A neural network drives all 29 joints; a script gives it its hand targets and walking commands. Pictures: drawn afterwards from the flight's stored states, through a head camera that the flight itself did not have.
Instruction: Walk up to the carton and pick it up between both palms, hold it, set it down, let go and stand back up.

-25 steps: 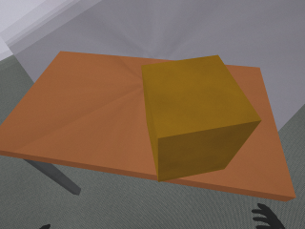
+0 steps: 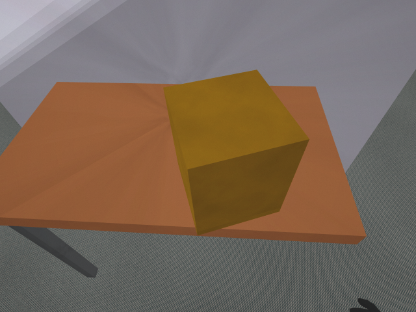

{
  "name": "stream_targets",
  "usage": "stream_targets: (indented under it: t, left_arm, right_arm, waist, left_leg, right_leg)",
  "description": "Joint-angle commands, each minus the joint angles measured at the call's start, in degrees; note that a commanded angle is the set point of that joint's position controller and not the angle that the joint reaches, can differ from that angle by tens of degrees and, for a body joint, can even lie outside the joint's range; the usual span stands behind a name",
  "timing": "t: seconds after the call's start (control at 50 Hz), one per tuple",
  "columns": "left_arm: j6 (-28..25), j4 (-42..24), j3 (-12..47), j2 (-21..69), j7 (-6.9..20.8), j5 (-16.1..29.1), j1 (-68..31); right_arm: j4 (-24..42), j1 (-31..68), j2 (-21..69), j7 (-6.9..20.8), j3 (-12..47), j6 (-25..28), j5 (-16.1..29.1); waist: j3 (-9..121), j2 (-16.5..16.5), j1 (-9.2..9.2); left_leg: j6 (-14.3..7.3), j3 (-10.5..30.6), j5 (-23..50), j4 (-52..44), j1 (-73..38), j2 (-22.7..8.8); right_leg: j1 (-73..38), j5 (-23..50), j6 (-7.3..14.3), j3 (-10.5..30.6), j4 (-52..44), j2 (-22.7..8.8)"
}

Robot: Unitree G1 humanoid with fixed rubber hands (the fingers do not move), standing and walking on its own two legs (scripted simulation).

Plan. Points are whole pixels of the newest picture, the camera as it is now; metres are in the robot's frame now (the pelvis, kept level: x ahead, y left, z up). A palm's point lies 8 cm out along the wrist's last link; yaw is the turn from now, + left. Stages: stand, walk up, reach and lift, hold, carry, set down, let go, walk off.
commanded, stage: walk up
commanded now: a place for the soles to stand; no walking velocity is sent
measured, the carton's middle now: (226, 155) +0.42 -0.03 +0.05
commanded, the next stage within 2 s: none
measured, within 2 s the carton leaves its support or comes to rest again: neither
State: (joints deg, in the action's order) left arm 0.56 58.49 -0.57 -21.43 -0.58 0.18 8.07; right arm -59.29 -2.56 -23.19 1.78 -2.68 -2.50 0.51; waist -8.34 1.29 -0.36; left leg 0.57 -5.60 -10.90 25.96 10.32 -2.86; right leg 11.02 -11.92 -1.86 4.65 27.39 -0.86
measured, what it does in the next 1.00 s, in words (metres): stands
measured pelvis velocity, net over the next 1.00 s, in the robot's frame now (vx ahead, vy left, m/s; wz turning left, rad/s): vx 0.01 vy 0.00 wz -0.09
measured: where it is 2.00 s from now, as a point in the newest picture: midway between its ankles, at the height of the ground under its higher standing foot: outside the picture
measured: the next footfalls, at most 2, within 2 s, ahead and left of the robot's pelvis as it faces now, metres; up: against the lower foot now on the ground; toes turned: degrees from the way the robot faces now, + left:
none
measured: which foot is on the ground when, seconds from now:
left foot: down 0.00-1.00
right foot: down 0.00-1.00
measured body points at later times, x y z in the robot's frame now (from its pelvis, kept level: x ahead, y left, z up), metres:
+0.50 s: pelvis +0.00 +0.00 -0.01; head +0.02 -0.01 +0.44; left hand +0.10 +0.32 -0.12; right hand +0.09 -0.31 -0.14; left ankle +0.04 +0.13 -0.74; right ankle +0.04 -0.14 -0.74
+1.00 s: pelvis +0.01 +0.00 +0.00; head +0.02 -0.01 +0.45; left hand +0.14 +0.31 -0.11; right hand +0.07 -0.32 -0.13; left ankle +0.04 +0.13 -0.74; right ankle +0.04 -0.14 -0.74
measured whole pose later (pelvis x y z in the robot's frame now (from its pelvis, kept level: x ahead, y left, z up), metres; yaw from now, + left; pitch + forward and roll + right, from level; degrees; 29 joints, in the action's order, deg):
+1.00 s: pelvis +0.01 +0.00 +0.00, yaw -5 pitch -4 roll +1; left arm 0.4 56.3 -0.7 -22.2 -0.5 0.4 6.3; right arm -58.2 -6.1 -22.5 1.9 -3.2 -1.3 0.4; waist -6.3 0.4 -0.7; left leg 0.5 -8.0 -12.7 27.1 10.3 -3.6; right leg 12.9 -11.7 -2.0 6.9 28.2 -0.2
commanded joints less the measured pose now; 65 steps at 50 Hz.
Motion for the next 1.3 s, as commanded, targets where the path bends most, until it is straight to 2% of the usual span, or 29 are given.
stream_targets:
  t: [0.0,0.06,0.14,0.22,0.32,0.36,0.4,0.46,0.5,0.54,0.62,0.66,0.72,0.82,0.86,0.92,0.94,0.96,0.98,1.02,1.04,1.08,1.1,1.12,1.14,1.16,1.18,1.22,1.28]
  left_arm:
    - [-1.8,-4.7,-4.2,-16.7,-0.9,0.0,-2.6]
    - [-1.6,-4.9,-3.9,-15.3,-0.4,-0.2,-4.0]
    - [-1.2,-5.7,-4.0,-14.7,-0.4,0.1,-4.2]
    - [-1.3,-5.1,-4.0,-13.9,-0.5,0.5,-2.2]
    - [-0.8,-4.6,-4.4,-13.8,-0.7,-0.4,2.4]
    - [-1.2,-5.2,-4.4,-13.4,-0.8,0.0,2.7]
    - [-1.6,-5.2,-4.3,-13.7,-0.8,-0.7,0.9]
    - [-1.7,-6.7,-5.0,-17.9,-0.7,-0.2,-3.7]
    - [-2.0,-7.0,-4.7,-18.7,-1.1,-0.4,-2.7]
    - [-1.8,-7.1,-3.5,-16.4,-0.7,-0.1,-3.5]
    - [-1.5,-7.5,-3.2,-13.7,-0.7,0.9,-0.9]
    - [-1.3,-6.6,-3.6,-13.5,-0.5,0.5,-0.6]
    - [-1.0,-6.0,-3.7,-14.3,-0.8,0.4,0.9]
    - [-1.7,-7.0,-4.2,-16.5,-0.8,0.3,-3.1]
    - [-1.1,-6.3,-3.8,-15.3,-0.9,0.1,-2.9]
    - [-1.3,-6.1,-3.2,-14.3,-0.9,0.4,-2.3]
    - [-1.3,-5.9,-3.4,-14.0,-0.9,0.4,-2.7]
    - [-1.2,-5.4,-3.6,-11.5,0.0,-0.3,-0.7]
    - [-0.8,-5.6,-3.8,-10.8,0.5,-0.8,-1.4]
    - [-0.5,-5.9,-4.0,-10.5,0.8,-0.8,0.0]
    - [-0.3,-6.1,-4.1,-11.0,1.0,-0.9,-0.3]
    - [-1.0,-5.7,-4.4,-10.8,1.0,-1.4,3.8]
    - [-1.7,-5.9,-4.2,-11.6,0.8,-1.3,4.0]
    - [-1.8,-5.9,-3.9,-10.6,0.5,-1.4,2.5]
    - [-2.1,-6.7,-4.6,-13.7,0.5,-1.6,1.8]
    - [-2.2,-6.8,-5.1,-15.0,0.3,-1.2,1.1]
    - [-2.4,-7.1,-5.2,-16.0,0.3,-1.0,2.1]
    - [-2.0,-8.4,-5.4,-16.8,0.1,-1.2,-2.1]
    - [-2.6,-9.3,-3.2,-11.1,0.2,-0.2,-4.7]
  right_arm:
    - [3.5,1.7,-11.0,-0.5,-2.9,1.5,-0.5]
    - [3.8,1.2,-10.4,-0.3,-2.9,2.1,0.0]
    - [3.4,-0.4,-10.8,-0.3,-3.4,2.3,-0.3]
    - [3.1,0.3,-13.3,-0.2,-3.8,2.6,-0.6]
    - [7.0,3.0,-13.5,-0.4,-3.7,2.3,-0.7]
    - [7.2,3.9,-12.3,-0.5,-3.5,1.8,-0.5]
    - [7.1,3.1,-11.5,-0.2,-3.1,1.3,-0.6]
    - [6.5,-1.3,-10.7,-0.2,-2.9,1.1,0.2]
    - [5.9,-1.6,-10.0,0.0,-3.2,0.8,0.3]
    - [5.9,-2.2,-10.5,-0.4,-3.5,1.5,0.0]
    - [5.5,-0.8,-12.9,-0.6,-3.6,2.3,-0.1]
    - [5.6,0.0,-12.9,-0.6,-3.5,2.2,0.1]
    - [6.3,0.9,-12.2,-0.4,-3.7,1.7,0.3]
    - [5.1,-0.7,-10.8,-0.1,-3.2,1.6,0.2]
    - [5.5,-1.9,-10.2,-0.4,-3.1,1.8,0.1]
    - [4.5,-2.2,-12.0,-0.5,-3.1,2.4,0.6]
    - [5.2,-0.1,-12.4,-0.4,-3.5,2.5,0.0]
    - [6.6,-3.7,-10.3,-0.5,-3.6,3.3,-1.3]
    - [6.4,-2.3,-11.8,-0.8,-3.9,3.3,-2.1]
    - [7.2,0.0,-13.4,-0.7,-4.5,3.0,-2.5]
    - [8.1,-1.4,-12.8,-0.8,-4.5,3.4,-2.2]
    - [10.2,2.7,-12.2,-0.9,-4.5,3.6,-2.5]
    - [10.1,1.5,-10.1,-0.8,-3.7,3.9,-2.3]
    - [9.6,-0.8,-9.6,-0.6,-3.2,3.7,-2.5]
    - [10.0,-2.6,-9.4,-0.6,-3.3,3.4,-1.7]
    - [9.6,-2.4,-8.4,-0.3,-3.0,3.4,-1.2]
    - [9.0,-5.1,-7.9,-0.2,-3.1,3.1,-0.8]
    - [8.7,-7.7,-8.3,-0.7,-3.5,3.3,-0.4]
    - [7.0,-11.3,-8.5,-1.6,-3.6,4.9,-0.9]
  waist:
    - [8.0,-4.6,-0.13]
    - [9.0,-7.0,-0.38]
    - [7.1,-6.4,0.12]
    - [8.5,1.4,1.17]
    - [9.6,6.4,1.3]
    - [5.8,6.0,2.53]
    - [5.2,0.9,1.44]
    - [5.6,-7.2,-1.08]
    - [7.6,-8.8,-0.99]
    - [8.5,-10.1,-0.82]
    - [10.6,0.5,0.05]
    - [11.8,-2.6,0.66]
    - [10.8,0.1,1.33]
    - [8.5,-1.0,-0.33]
    - [10.5,-3.6,-0.25]
    - [11.3,-0.8,-0.19]
    - [10.0,0.3,1.11]
    - [13.5,1.4,-0.17]
    - [10.7,1.7,0.1]
    - [5.3,5.2,0.77]
    - [3.8,3.4,0.34]
    - [2.7,6.1,2.79]
    - [2.5,2.3,2.57]
    - [1.6,3.2,1.62]
    - [3.7,-1.1,0.56]
    - [3.2,-4.5,1.02]
    - [3.7,-8.6,0.72]
    - [3.7,-9.1,-0.96]
    - [8.3,-4.1,-2.24]
  left_leg:
    - [-1.9,5.3,-5.8,-2.6,-8.9,-2.2]
    - [-2.7,6.6,-9.8,-5.7,-6.3,-4.2]
    - [-2.6,6.9,-11.4,-6.2,-6.1,-4.1]
    - [-5.2,11.0,-14.3,-13.0,-0.5,-9.2]
    - [-9.7,11.6,-12.1,-12.6,4.0,-15.2]
    - [-8.8,9.2,-6.8,-8.9,4.2,-13.5]
    - [-5.2,7.3,-8.8,-5.2,4.2,-9.5]
    - [-1.4,4.3,-8.2,4.1,-3.7,-1.7]
    - [-1.4,5.9,-8.3,3.5,-6.5,-1.5]
    - [-1.8,6.8,-3.0,-0.5,-9.7,-4.4]
    - [-4.5,8.2,-0.2,-6.1,-4.8,-8.5]
    - [-4.8,6.6,-0.7,-6.0,-5.1,-9.1]
    - [-4.4,4.7,-1.2,-4.7,-4.9,-8.0]
    - [-2.1,4.5,-0.8,-1.2,-4.9,-4.7]
    - [-2.5,5.5,-1.6,-2.8,-7.5,-5.2]
    - [-3.4,5.7,3.0,-4.0,-8.2,-7.8]
    - [-3.5,4.7,2.4,-5.5,-5.1,-8.0]
    - [-4.2,7.3,-16.7,-10.4,-5.5,-8.6]
    - [-5.3,10.5,-26.9,-14.3,-4.8,-10.1]
    - [-8.7,13.6,-31.5,-18.2,1.4,-15.6]
    - [-10.2,16.3,-32.6,-19.0,2.8,-17.9]
    - [-9.7,12.3,-28.5,-16.7,6.0,-17.4]
    - [-7.0,8.8,-24.6,-13.1,4.2,-13.0]
    - [-4.0,6.8,-21.6,-9.4,6.4,-10.2]
    - [-2.5,3.4,-17.6,-5.4,5.6,-6.9]
    - [-0.3,-0.1,-13.2,0.7,4.9,-2.2]
    - [0.5,2.2,-16.0,5.8,4.3,1.0]
    - [-0.8,5.2,-13.1,2.3,-2.6,-0.8]
    - [-0.9,7.4,6.9,-7.0,-6.8,-4.3]
  right_leg:
    - [8.9,-3.9,6.5,11.5,-13.1,-9.0]
    - [7.9,-7.1,4.7,6.1,-10.4,-5.4]
    - [9.8,-10.4,4.8,7.3,-11.5,-5.6]
    - [3.3,-1.9,3.1,-0.6,-0.7,-1.5]
    - [0.5,-9.8,2.9,-1.7,9.6,-1.2]
    - [2.0,-5.1,4.2,0.1,4.7,-2.4]
    - [2.6,-0.5,5.0,3.0,-1.7,-3.4]
    - [11.6,1.4,7.4,15.6,-10.0,-10.0]
    - [12.7,0.1,8.5,17.0,-11.0,-10.4]
    - [13.2,2.1,6.8,11.6,-9.7,-8.6]
    - [4.3,4.8,3.2,3.7,-1.2,-3.1]
    - [3.3,6.0,2.6,2.1,-0.3,-2.6]
    - [3.4,7.6,3.0,2.6,-1.2,-3.7]
    - [7.6,5.1,5.4,9.8,-7.5,-7.2]
    - [8.1,3.6,4.9,8.8,-7.1,-6.7]
    - [6.2,6.1,3.9,5.1,-5.1,-4.4]
    - [4.1,8.2,3.4,2.2,-2.7,-3.4]
    - [2.8,-6.8,3.4,1.6,-1.7,-1.3]
    - [5.0,-10.6,3.2,0.2,-0.2,0.1]
    - [6.0,-12.6,2.3,-1.7,8.1,0.3]
    - [7.3,-14.5,2.1,-2.1,10.2,-0.3]
    - [3.4,-12.0,3.2,-1.0,7.1,-2.6]
    - [3.1,-3.0,3.5,0.0,-0.7,-2.5]
    - [0.6,-2.9,3.8,3.3,-5.8,-2.9]
    - [-1.3,-2.0,4.1,4.9,-7.6,-4.1]
    - [1.8,-6.8,6.8,13.1,-12.7,-7.8]
    - [4.2,-17.2,10.2,21.9,-17.0,-10.9]
    - [9.1,-15.7,10.7,18.3,-16.7,-11.4]
    - [0.5,12.2,6.1,4.9,-6.5,-5.2]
